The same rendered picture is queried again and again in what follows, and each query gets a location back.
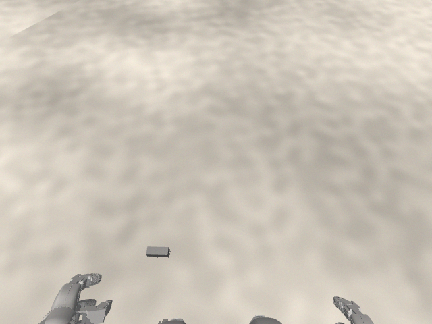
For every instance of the small box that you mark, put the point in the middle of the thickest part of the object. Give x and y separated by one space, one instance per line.
157 251

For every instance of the left robot arm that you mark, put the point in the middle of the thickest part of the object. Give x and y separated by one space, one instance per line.
61 315

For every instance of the right robot hand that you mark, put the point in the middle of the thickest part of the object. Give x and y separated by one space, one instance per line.
351 311

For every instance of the left robot hand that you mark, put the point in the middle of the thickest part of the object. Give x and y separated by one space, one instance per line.
69 296

